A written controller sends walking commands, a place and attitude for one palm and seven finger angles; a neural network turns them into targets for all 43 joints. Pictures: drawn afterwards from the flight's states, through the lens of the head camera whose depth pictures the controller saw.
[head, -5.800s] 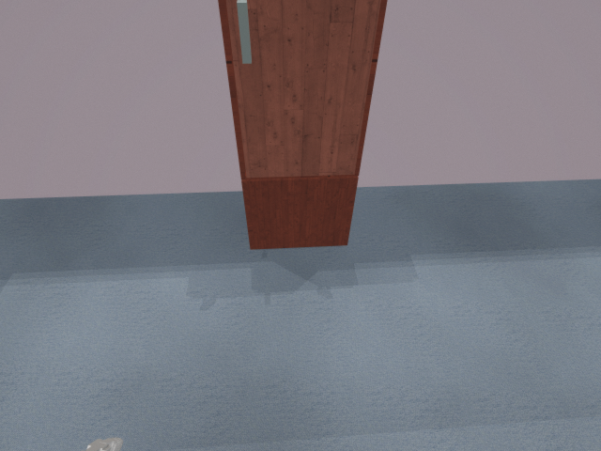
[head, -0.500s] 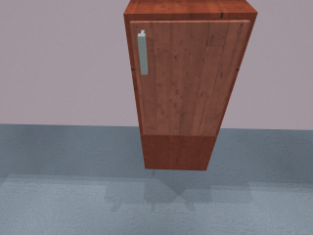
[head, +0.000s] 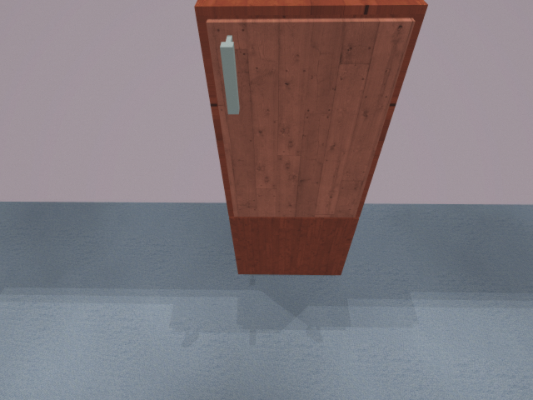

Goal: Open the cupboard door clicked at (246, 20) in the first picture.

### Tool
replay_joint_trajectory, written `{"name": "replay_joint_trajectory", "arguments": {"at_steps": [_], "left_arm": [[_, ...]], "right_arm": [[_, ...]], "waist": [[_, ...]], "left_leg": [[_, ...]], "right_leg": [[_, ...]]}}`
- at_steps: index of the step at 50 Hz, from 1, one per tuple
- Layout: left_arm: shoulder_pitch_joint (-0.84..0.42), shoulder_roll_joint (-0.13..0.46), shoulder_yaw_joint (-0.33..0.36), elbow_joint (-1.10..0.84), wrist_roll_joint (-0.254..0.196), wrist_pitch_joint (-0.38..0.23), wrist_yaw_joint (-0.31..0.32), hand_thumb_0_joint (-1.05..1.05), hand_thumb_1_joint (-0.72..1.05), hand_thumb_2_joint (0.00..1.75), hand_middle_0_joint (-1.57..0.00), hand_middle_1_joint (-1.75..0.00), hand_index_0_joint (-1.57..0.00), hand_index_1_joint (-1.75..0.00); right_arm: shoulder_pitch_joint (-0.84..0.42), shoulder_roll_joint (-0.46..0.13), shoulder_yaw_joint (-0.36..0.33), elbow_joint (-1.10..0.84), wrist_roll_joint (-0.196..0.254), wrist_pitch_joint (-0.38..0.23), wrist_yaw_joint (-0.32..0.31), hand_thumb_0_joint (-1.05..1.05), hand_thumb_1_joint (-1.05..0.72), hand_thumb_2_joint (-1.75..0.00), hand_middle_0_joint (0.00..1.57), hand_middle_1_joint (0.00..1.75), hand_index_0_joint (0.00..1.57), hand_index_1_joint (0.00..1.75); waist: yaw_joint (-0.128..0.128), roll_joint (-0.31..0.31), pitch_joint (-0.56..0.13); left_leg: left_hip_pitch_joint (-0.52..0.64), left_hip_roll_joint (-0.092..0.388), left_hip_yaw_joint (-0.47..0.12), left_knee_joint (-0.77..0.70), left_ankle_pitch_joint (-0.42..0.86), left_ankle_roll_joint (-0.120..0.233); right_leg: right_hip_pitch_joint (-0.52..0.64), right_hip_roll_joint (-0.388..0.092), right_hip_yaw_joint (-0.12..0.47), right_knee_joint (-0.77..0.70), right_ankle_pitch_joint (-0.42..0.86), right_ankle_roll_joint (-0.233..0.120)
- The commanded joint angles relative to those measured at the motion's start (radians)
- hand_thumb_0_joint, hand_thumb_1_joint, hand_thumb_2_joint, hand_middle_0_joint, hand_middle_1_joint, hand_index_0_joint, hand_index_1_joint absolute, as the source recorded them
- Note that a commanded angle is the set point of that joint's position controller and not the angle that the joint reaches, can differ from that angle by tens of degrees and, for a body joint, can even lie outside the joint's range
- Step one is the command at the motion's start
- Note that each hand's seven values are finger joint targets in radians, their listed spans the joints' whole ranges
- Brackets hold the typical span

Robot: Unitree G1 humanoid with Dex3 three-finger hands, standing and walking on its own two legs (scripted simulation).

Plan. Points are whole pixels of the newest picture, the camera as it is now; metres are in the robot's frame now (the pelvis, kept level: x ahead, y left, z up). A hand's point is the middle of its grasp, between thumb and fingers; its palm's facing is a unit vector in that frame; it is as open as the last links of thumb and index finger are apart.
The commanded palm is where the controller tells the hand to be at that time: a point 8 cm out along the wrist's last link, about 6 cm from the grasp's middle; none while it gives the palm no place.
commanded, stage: look again from close up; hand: left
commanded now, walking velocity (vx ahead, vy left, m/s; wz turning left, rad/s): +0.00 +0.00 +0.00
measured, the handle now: (231, 75) +0.69 +0.10 +0.15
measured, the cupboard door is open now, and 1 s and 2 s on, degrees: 0 0 0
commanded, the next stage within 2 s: shuffle to correct the standing spot in 0.34 s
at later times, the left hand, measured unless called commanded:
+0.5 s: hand out of the picture +0.00 +0.11 -0.17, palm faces +0.02 -0.99 -0.15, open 7.4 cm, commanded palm none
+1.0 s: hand out of the picture +0.12 +0.10 -0.18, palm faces +0.00 -0.97 -0.22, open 7.3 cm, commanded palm none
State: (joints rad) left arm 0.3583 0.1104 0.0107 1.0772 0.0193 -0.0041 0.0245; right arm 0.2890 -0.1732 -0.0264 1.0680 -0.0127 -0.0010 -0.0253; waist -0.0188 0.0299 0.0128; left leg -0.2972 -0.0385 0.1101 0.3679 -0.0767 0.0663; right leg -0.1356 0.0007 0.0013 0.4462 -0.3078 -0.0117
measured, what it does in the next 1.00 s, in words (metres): walks ahead: right foot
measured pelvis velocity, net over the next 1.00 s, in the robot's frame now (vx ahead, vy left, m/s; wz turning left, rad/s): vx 0.09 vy -0.08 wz -0.03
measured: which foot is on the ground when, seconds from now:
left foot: down 0.00-0.98, up 1.00-1.00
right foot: down 0.00-0.78, up 0.80-0.98, down 1.00-1.00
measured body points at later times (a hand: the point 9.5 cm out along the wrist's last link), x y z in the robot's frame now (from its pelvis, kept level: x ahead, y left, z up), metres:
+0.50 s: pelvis +0.01 -0.04 +0.00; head +0.01 -0.04 +0.45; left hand +0.00 +0.17 -0.16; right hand +0.00 -0.25 -0.17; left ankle +0.08 +0.07 -0.74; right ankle -0.04 -0.12 -0.74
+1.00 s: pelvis +0.09 -0.08 -0.02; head +0.12 -0.10 +0.43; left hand +0.12 +0.15 -0.16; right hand +0.06 -0.30 -0.18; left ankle +0.08 +0.07 -0.74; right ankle +0.09 -0.19 -0.75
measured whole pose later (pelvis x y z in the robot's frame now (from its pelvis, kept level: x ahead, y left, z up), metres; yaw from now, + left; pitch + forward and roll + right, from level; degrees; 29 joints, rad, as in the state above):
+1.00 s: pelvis +0.09 -0.08 -0.02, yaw -2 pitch +1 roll +2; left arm 0.31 0.16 0.05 1.02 0.03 -0.04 -0.01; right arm 0.34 -0.15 -0.03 1.11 -0.02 -0.03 -0.03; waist -0.01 0.01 0.03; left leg -0.29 0.07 0.09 0.66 -0.40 0.00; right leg -0.31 -0.04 -0.05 0.63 -0.39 -0.04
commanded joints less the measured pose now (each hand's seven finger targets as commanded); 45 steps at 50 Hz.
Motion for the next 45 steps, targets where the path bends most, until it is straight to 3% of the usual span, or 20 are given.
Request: {"name": "replay_joint_trajectory", "arguments": {"at_steps": [1,4,5,8,12,22,25,28,31,34,35,36,37,38,39,40,41,42,43,45], "left_arm": [[0.03,0.094,-0.001,-0.022,-0.003,-0.031,0.01,0.0,0.9,0.9,-0.2,-0.3,-0.2,-0.3],[0.043,0.096,-0.005,-0.009,-0.005,-0.021,0.008,0.0,0.9,0.9,-0.2,-0.3,-0.2,-0.3],[0.056,0.098,-0.005,-0.006,-0.003,-0.018,0.009,0.0,0.9,0.9,-0.2,-0.3,-0.2,-0.3],[0.073,0.096,-0.009,0.005,-0.004,-0.018,0.008,0.0,0.9,0.9,-0.2,-0.3,-0.2,-0.3],[0.07,0.096,-0.011,0.002,-0.006,-0.022,0.009,0.0,0.9,0.9,-0.2,-0.3,-0.2,-0.3],[0.066,0.093,-0.013,-0.008,-0.01,-0.029,0.013,0.0,0.9,0.9,-0.2,-0.3,-0.2,-0.3],[0.085,0.096,-0.005,-0.004,-0.004,-0.027,0.007,0.0,0.9,0.9,-0.2,-0.3,-0.2,-0.3],[0.092,0.105,0.007,-0.011,-0.002,-0.02,-0.001,0.0,0.9,0.9,-0.2,-0.3,-0.2,-0.3],[0.098,0.11,0.014,-0.016,0.0,-0.02,-0.006,0.0,0.9,0.9,-0.2,-0.3,-0.2,-0.3],[0.115,0.105,0.018,-0.012,0.001,-0.025,-0.009,0.0,0.9,0.9,-0.2,-0.3,-0.2,-0.3],[0.119,0.102,0.017,-0.011,0.002,-0.026,-0.01,0.0,0.9,0.9,-0.2,-0.3,-0.2,-0.3],[0.121,0.094,0.018,-0.013,0.003,-0.028,-0.011,0.0,0.9,0.9,-0.2,-0.3,-0.2,-0.3],[0.12,0.088,0.019,-0.014,0.004,-0.031,-0.012,0.0,0.9,0.9,-0.2,-0.3,-0.2,-0.3],[0.119,0.079,0.018,-0.021,0.004,-0.035,-0.014,0.0,0.9,0.9,-0.2,-0.3,-0.2,-0.3],[0.071,0.073,0.016,-0.041,0.005,-0.04,-0.017,0.0,0.9,0.9,-0.2,-0.3,-0.2,-0.3],[0.005,0.082,0.017,-0.069,0.008,-0.041,-0.019,0.0,0.9,0.9,-0.2,-0.3,-0.2,-0.3],[-0.038,0.083,0.023,-0.084,0.007,-0.041,-0.02,0.0,0.9,0.9,-0.2,-0.3,-0.2,-0.3],[-0.052,0.071,0.028,-0.093,0.003,-0.039,-0.024,0.0,0.9,0.9,-0.2,-0.3,-0.2,-0.3],[-0.036,0.054,0.028,-0.091,0.001,-0.036,-0.029,0.0,0.9,0.9,-0.2,-0.3,-0.2,-0.3],[0.025,0.027,0.03,-0.074,0.001,-0.027,-0.041,0.0,0.9,0.9,-0.2,-0.3,-0.2,-0.3]], "right_arm": [[0.055,-0.074,-0.002,-0.018,0.004,-0.025,0.002,0.0,-0.9,-0.9,0.2,0.3,0.2,0.3],[0.04,-0.08,0.003,-0.003,0.003,-0.019,-0.001,0.0,-0.9,-0.9,0.2,0.3,0.2,0.3],[0.032,-0.078,0.004,-0.002,0.004,-0.015,-0.001,0.0,-0.9,-0.9,0.2,0.3,0.2,0.3],[0.034,-0.071,0.007,0.005,0.002,-0.011,-0.002,0.0,-0.9,-0.9,0.2,0.3,0.2,0.3],[0.048,-0.065,0.01,0.013,0.002,-0.012,-0.002,0.0,-0.9,-0.9,0.2,0.3,0.2,0.3],[0.051,-0.052,0.019,0.029,0.001,-0.024,-0.005,0.0,-0.9,-0.9,0.2,0.3,0.2,0.3],[0.062,-0.063,0.014,0.032,-0.005,-0.027,-0.003,0.0,-0.9,-0.9,0.2,0.3,0.2,0.3],[0.046,-0.059,0.009,0.018,-0.01,-0.027,0.001,0.0,-0.9,-0.9,0.2,0.3,0.2,0.3],[0.045,-0.049,0.009,0.009,-0.011,-0.032,0.003,0.0,-0.9,-0.9,0.2,0.3,0.2,0.3],[0.054,-0.051,0.006,0.004,-0.011,-0.044,0.0,0.0,-0.9,-0.9,0.2,0.3,0.2,0.3],[0.061,-0.058,0.005,0.006,-0.009,-0.047,-0.002,0.0,-0.9,-0.9,0.2,0.3,0.2,0.3],[0.084,-0.07,0.002,0.01,-0.01,-0.052,-0.006,0.0,-0.9,-0.9,0.2,0.3,0.2,0.3],[0.126,-0.097,-0.005,0.023,-0.013,-0.057,-0.011,0.0,-0.9,-0.9,0.2,0.3,0.2,0.3],[0.182,-0.136,-0.017,0.036,-0.017,-0.06,-0.018,0.0,-0.9,-0.9,0.2,0.3,0.2,0.3],[0.246,-0.162,-0.03,0.047,-0.021,-0.062,-0.023,0.0,-0.9,-0.9,0.2,0.3,0.2,0.3],[0.281,-0.17,-0.033,0.051,-0.021,-0.064,-0.026,0.0,-0.9,-0.9,0.2,0.3,0.2,0.3],[0.268,-0.158,-0.032,0.048,-0.021,-0.065,-0.027,0.0,-0.9,-0.9,0.2,0.3,0.2,0.3],[0.221,-0.145,-0.031,0.033,-0.02,-0.068,-0.027,0.0,-0.9,-0.9,0.2,0.3,0.2,0.3],[0.159,-0.145,-0.029,0.016,-0.022,-0.069,-0.028,0.0,-0.9,-0.9,0.2,0.3,0.2,0.3],[0.036,-0.143,-0.028,-0.016,-0.022,-0.064,-0.02,0.0,-0.9,-0.9,0.2,0.3,0.2,0.3]], "waist": [[-0.021,-0.101,-0.011],[-0.011,-0.006,0.07],[-0.005,-0.003,0.104],[-0.002,-0.022,0.121],[-0.005,-0.039,0.096],[0.006,-0.056,0.084],[0.012,-0.069,0.081],[0.017,-0.083,0.131],[0.014,-0.085,0.166],[0.012,-0.059,0.153],[0.009,-0.054,0.142],[0.0,-0.008,0.12],[-0.013,0.063,0.079],[-0.026,0.129,0.031],[-0.055,0.183,0.008],[-0.071,0.149,0.011],[-0.069,0.071,0.007],[-0.049,0.027,0.011],[-0.022,0.023,0.002],[0.037,0.06,0.009]], "left_leg": [[0.233,0.144,-0.159,-0.013,0.001,-0.036],[0.16,0.152,-0.183,-0.062,-0.14,-0.032],[0.132,0.15,-0.189,-0.065,-0.166,-0.031],[0.111,0.144,-0.184,-0.065,-0.193,-0.033],[0.129,0.138,-0.168,-0.034,-0.153,-0.038],[0.111,0.141,-0.147,0.006,-0.039,-0.039],[0.087,0.137,-0.135,0.034,-0.166,-0.032],[0.015,0.124,-0.114,0.076,-0.247,-0.033],[-0.027,0.115,-0.089,0.122,-0.237,-0.032],[-0.004,0.125,-0.094,0.126,-0.194,-0.02],[0.016,0.139,-0.11,0.124,-0.17,-0.01],[0.064,0.166,-0.144,0.096,-0.131,0.009],[0.158,0.222,-0.229,0.06,-0.093,0.05],[0.258,0.315,-0.362,0.01,-0.067,0.119],[0.356,0.41,-0.489,-0.049,0.018,0.19],[0.39,0.465,-0.531,-0.05,0.156,0.235],[0.346,0.483,-0.505,-0.047,0.222,0.244],[0.278,0.477,-0.448,-0.051,0.223,0.228],[0.21,0.45,-0.385,-0.056,0.175,0.197],[0.023,0.368,-0.249,-0.059,0.008,0.126]], "right_leg": [[-0.175,-0.108,0.106,-0.148,0.1,-0.052],[-0.192,-0.088,0.106,-0.15,-0.004,-0.05],[-0.195,-0.087,0.108,-0.155,-0.015,-0.054],[-0.207,-0.09,0.121,-0.171,-0.068,-0.059],[-0.209,-0.096,0.129,-0.179,-0.076,-0.06],[-0.143,-0.101,0.13,-0.166,0.063,-0.055],[-0.131,-0.091,0.129,-0.159,-0.079,-0.069],[-0.148,-0.102,0.159,-0.175,-0.197,-0.091],[-0.145,-0.115,0.175,-0.167,-0.195,-0.114],[-0.134,-0.103,0.154,-0.108,-0.086,-0.115],[-0.134,-0.088,0.132,-0.076,-0.032,-0.11],[-0.149,-0.067,0.098,-0.01,0.033,-0.1],[-0.2,-0.031,0.042,0.108,0.072,-0.084],[-0.287,0.01,-0.021,0.258,0.013,-0.064],[-0.42,0.029,-0.042,0.436,-0.199,-0.056],[-0.505,0.001,-0.002,0.575,-0.282,-0.059],[-0.51,-0.036,0.027,0.624,-0.279,-0.057],[-0.474,-0.07,0.048,0.596,-0.267,-0.052],[-0.4,-0.087,0.044,0.532,-0.251,-0.047],[-0.188,-0.074,-0.02,0.33,-0.185,-0.036]]}}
